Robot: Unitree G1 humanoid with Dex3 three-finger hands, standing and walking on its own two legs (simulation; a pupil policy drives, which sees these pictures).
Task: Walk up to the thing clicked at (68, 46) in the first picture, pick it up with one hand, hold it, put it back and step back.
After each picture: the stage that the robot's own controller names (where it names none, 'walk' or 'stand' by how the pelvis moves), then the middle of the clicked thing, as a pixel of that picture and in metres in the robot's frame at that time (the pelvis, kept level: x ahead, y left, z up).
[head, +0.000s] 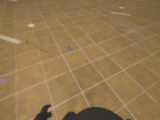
stand; (68, 47) +1.43 +0.48 -0.72
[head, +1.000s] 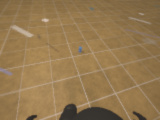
walk; (80, 49) +1.33 +0.21 -0.69
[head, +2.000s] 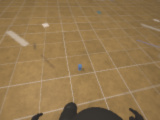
walk; (79, 67) +0.85 +0.14 -0.69
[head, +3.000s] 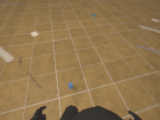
walk; (70, 85) +0.50 +0.22 -0.70
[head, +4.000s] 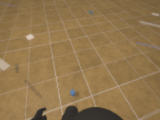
stand; (72, 92) +0.37 +0.19 -0.70
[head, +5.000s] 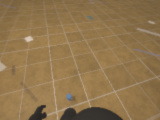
stand; (69, 97) +0.35 +0.20 -0.71
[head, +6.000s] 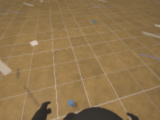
stand; (71, 103) +0.30 +0.20 -0.72
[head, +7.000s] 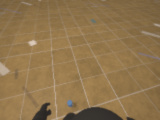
stand; (70, 103) +0.29 +0.21 -0.72
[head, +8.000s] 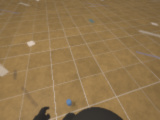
stand; (69, 102) +0.30 +0.22 -0.73
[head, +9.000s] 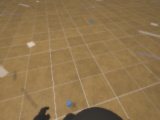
stand; (69, 103) +0.29 +0.23 -0.73
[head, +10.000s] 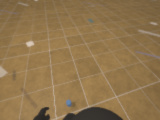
go down; (68, 103) +0.29 +0.23 -0.73
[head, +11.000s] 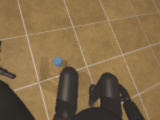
go down; (57, 62) +0.38 +0.25 -0.31
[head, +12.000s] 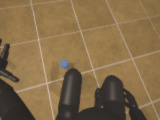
approach; (64, 64) +0.37 +0.24 -0.30
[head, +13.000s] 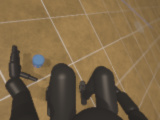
close in; (38, 61) +0.36 +0.27 -0.22
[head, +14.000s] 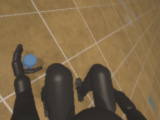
close; (29, 61) +0.36 +0.28 -0.22
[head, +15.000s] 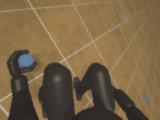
lift; (25, 62) +0.35 +0.28 -0.22
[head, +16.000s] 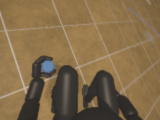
lift; (46, 67) +0.30 +0.27 -0.14
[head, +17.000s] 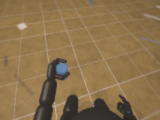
lift; (62, 72) +0.32 +0.18 +0.03
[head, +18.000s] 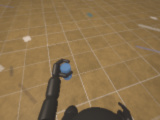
hold; (66, 71) +0.34 +0.17 +0.03
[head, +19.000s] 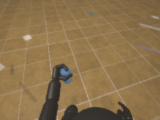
hold; (66, 75) +0.32 +0.17 +0.00
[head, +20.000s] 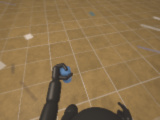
hold; (66, 74) +0.32 +0.17 +0.01
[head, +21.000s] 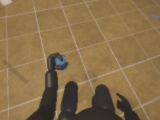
crouch; (61, 63) +0.38 +0.21 -0.07
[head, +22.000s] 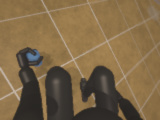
lower; (35, 58) +0.38 +0.27 -0.22
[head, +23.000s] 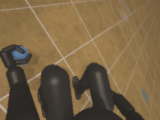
lower; (21, 56) +0.39 +0.29 -0.22
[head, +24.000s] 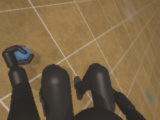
lower; (23, 56) +0.38 +0.29 -0.22
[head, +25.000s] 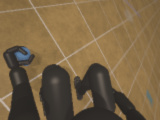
lower; (24, 57) +0.38 +0.29 -0.22
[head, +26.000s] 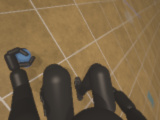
loosen; (25, 59) +0.37 +0.29 -0.22
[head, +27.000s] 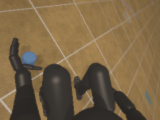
withdraw; (28, 60) +0.36 +0.26 -0.22
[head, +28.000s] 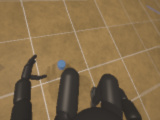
walk; (61, 65) +0.37 +0.23 -0.29
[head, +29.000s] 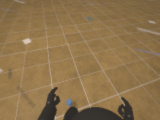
stand; (69, 102) +0.30 +0.19 -0.65
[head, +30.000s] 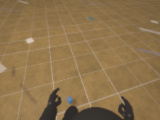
stand; (69, 100) +0.33 +0.20 -0.66
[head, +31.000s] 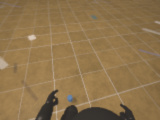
stand; (70, 98) +0.32 +0.20 -0.68
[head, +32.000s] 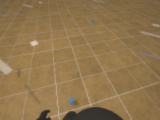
walk; (71, 101) +0.33 +0.20 -0.72
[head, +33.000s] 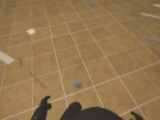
walk; (76, 84) +0.45 +0.18 -0.71
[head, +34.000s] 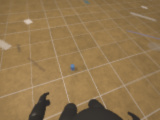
walk; (72, 67) +0.73 +0.21 -0.71
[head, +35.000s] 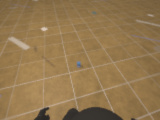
stand; (78, 64) +0.95 +0.21 -0.70
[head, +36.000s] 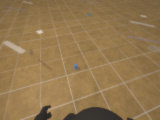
stand; (75, 66) +0.93 +0.24 -0.73
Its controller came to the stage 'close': yes
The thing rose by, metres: 0.73
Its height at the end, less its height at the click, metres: +0.00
